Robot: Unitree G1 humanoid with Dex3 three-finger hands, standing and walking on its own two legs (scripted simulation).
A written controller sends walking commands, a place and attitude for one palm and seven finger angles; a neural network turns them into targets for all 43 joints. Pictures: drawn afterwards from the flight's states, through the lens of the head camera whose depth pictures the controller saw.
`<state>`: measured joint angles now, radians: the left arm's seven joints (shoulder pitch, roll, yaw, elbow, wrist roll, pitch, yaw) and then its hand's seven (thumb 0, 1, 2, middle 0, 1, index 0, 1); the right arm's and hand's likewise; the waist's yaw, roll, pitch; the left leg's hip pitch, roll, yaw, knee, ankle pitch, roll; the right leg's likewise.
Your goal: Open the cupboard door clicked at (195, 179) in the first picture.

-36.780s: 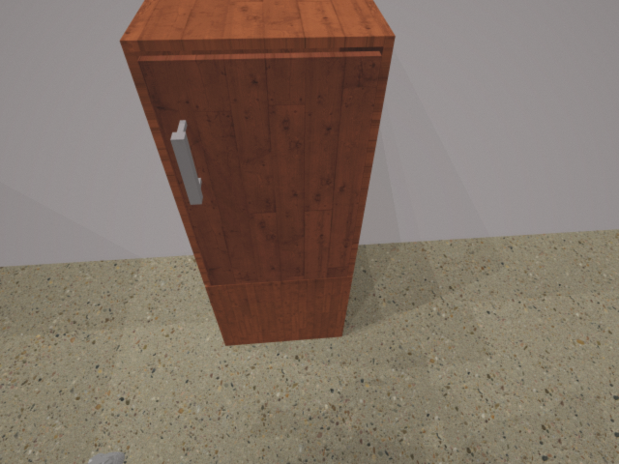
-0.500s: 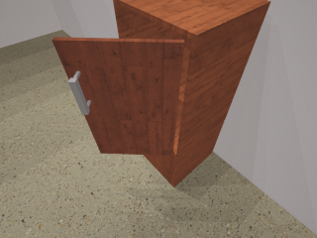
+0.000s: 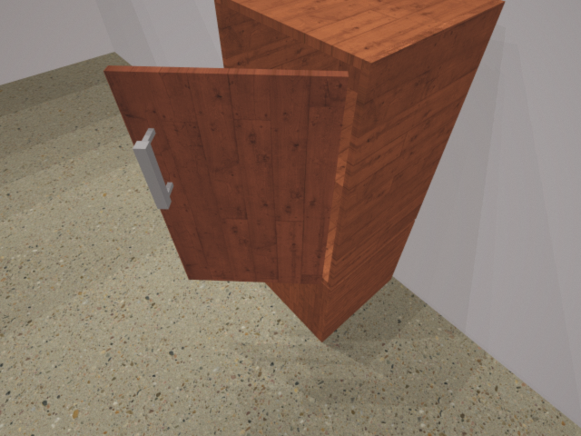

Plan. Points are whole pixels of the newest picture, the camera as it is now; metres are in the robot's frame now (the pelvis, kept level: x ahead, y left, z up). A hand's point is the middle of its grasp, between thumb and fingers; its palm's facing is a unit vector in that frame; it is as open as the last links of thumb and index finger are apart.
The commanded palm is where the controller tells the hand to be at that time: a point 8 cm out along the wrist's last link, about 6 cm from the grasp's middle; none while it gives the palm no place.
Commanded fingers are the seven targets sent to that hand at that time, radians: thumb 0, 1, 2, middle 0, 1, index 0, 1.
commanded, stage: shuffle to correct the standing spot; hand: left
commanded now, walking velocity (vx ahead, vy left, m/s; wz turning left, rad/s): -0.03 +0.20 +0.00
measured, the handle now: (157, 169) +0.52 +0.28 +0.06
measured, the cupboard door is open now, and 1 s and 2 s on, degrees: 46 46 46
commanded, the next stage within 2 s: come to a stop and stand still in 0.18 s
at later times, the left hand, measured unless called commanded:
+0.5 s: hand out of the picture +0.02 +0.24 -0.17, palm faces +0.06 -0.97 -0.22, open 7.3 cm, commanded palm none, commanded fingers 0.00 0.90 0.90 -0.20 -0.30 -0.20 -0.30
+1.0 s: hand out of the picture -0.01 +0.19 -0.18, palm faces +0.04 -0.99 -0.16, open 7.3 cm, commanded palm none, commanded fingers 0.00 0.90 0.90 -0.20 -0.30 -0.20 -0.30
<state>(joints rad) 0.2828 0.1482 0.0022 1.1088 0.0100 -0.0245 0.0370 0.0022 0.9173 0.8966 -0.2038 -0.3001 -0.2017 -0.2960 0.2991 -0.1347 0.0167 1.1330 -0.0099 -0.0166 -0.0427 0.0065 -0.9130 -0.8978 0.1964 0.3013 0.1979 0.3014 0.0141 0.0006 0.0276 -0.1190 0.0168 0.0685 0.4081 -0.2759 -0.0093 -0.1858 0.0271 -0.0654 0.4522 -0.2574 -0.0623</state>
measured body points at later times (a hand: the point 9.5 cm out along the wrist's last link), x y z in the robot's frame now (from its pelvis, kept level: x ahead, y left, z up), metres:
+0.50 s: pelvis -0.01 +0.06 +0.00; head +0.01 +0.06 +0.45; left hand +0.02 +0.29 -0.16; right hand -0.01 -0.16 -0.16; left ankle -0.03 +0.14 -0.74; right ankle -0.04 -0.06 -0.72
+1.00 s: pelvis +0.00 +0.04 +0.00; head +0.02 +0.04 +0.45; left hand -0.01 +0.25 -0.16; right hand +0.00 -0.18 -0.16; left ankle -0.03 +0.14 -0.74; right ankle -0.03 -0.06 -0.74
